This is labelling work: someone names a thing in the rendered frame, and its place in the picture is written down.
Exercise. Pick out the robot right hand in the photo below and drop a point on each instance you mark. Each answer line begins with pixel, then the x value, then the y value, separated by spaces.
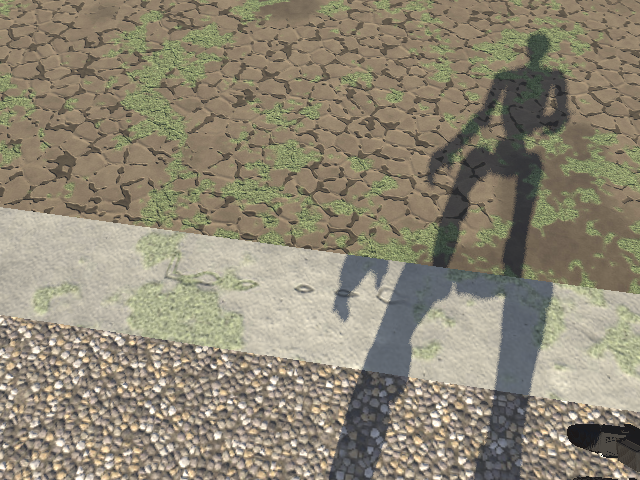
pixel 612 441

